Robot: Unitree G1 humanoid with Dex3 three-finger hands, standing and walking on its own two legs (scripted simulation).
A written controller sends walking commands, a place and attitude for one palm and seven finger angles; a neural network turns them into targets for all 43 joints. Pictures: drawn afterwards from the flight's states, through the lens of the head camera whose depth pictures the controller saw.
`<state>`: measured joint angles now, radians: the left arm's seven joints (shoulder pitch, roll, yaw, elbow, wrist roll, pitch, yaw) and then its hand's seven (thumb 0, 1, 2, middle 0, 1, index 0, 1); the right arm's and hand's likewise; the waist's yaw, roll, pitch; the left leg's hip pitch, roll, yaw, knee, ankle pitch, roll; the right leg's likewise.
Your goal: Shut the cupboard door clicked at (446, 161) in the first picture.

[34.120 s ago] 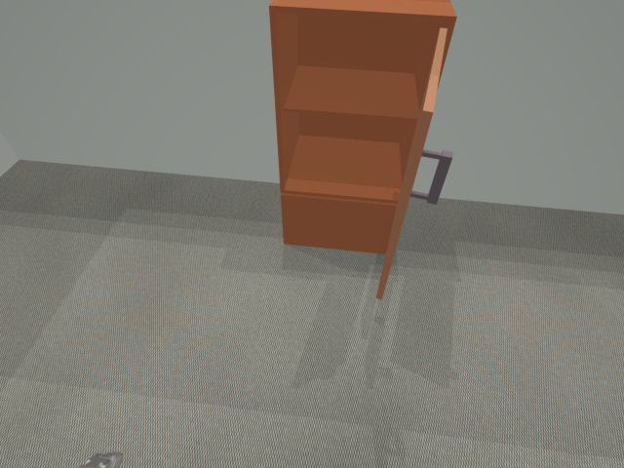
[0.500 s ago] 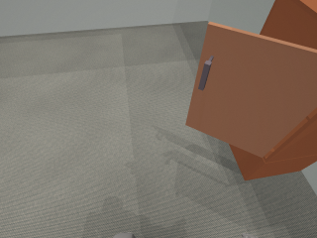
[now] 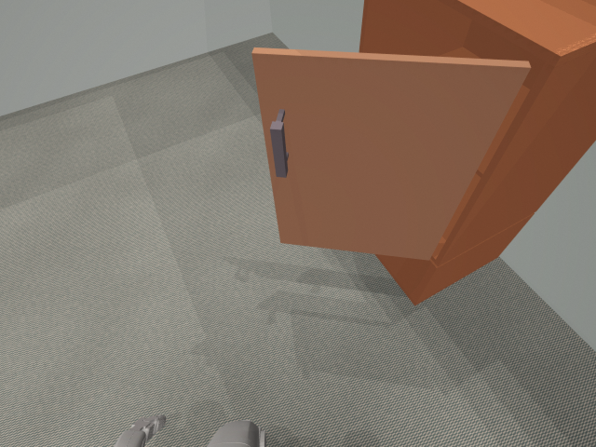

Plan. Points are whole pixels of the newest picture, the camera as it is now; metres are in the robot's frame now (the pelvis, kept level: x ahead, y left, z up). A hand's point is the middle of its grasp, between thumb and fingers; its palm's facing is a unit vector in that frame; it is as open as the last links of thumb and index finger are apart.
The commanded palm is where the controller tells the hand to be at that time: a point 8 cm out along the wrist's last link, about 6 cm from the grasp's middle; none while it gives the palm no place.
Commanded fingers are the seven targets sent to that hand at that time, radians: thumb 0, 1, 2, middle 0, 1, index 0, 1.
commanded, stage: turn to face it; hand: left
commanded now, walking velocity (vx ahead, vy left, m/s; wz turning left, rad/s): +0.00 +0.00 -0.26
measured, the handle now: (281, 144) +0.64 +0.05 -0.02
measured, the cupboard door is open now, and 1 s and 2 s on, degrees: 52 52 52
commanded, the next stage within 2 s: take the last steps up to it in 0.16 s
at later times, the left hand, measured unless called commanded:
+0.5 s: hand out of the picture +0.13 +0.20 -0.16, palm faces -0.15 -0.96 -0.21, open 7.4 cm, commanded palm none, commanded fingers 0.00 0.90 0.90 -0.20 -0.30 -0.20 -0.30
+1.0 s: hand (226, 393) +0.21 +0.14 -0.18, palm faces -0.19 -0.97 -0.16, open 7.4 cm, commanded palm none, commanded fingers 0.00 0.90 0.90 -0.20 -0.30 -0.20 -0.30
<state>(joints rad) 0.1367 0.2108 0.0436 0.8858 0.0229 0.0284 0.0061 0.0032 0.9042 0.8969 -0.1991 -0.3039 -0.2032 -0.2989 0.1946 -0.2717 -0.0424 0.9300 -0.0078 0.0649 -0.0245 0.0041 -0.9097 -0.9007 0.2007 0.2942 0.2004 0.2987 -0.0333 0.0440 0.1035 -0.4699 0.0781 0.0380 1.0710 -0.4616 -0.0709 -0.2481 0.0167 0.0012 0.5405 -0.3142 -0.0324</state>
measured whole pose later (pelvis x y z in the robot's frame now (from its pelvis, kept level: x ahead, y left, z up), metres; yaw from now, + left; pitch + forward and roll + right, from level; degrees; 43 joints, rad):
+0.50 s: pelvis +0.04 +0.01 +0.00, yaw -9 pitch +1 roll -1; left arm 0.21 0.22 0.07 0.97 0.03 0.05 -0.04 0.01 0.91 0.90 -0.20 -0.30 -0.20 -0.30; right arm 0.27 -0.20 -0.02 0.98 -0.03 0.02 -0.02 0.00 -0.91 -0.90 0.21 0.30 0.21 0.30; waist -0.02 0.03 0.04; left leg -0.25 0.11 0.13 0.54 -0.30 -0.02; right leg -0.24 0.01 -0.06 0.59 -0.39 0.01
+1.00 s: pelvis +0.15 -0.03 +0.00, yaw -13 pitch -1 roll +0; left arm 0.23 0.18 0.06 1.05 0.03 0.03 -0.01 0.01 0.91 0.90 -0.20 -0.30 -0.20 -0.30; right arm 0.27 -0.15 0.00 1.01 -0.03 -0.02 -0.03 0.00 -0.91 -0.90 0.20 0.29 0.20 0.30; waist -0.02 -0.03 0.06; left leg -0.27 0.06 0.13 0.51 -0.23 0.02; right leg -0.38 -0.02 -0.04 0.94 -0.45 -0.01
